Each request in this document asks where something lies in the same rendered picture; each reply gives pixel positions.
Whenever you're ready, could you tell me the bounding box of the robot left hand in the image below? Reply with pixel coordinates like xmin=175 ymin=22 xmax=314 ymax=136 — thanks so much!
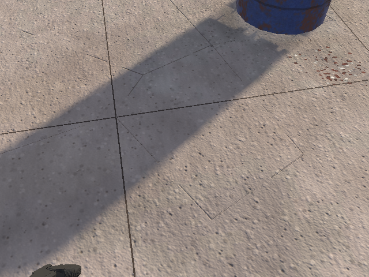
xmin=30 ymin=264 xmax=81 ymax=277

